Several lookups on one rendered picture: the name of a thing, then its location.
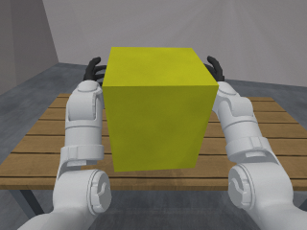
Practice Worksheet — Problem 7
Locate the robot left forearm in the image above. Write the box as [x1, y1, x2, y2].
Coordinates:
[53, 80, 105, 206]

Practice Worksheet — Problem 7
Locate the carton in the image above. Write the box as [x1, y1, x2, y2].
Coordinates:
[102, 47, 219, 173]

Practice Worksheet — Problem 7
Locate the robot left upper arm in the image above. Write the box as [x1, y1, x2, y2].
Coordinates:
[17, 169, 112, 230]

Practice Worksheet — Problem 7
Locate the robot right forearm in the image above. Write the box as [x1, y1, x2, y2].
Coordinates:
[212, 81, 294, 199]

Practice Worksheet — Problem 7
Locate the robot right hand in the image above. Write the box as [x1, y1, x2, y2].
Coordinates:
[204, 56, 224, 82]

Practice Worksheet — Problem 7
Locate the robot left hand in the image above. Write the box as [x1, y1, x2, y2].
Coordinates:
[83, 57, 107, 86]

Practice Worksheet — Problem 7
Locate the robot right upper arm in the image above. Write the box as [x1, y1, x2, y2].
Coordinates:
[227, 162, 307, 230]

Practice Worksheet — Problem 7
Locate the table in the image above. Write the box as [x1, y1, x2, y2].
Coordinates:
[0, 93, 307, 219]

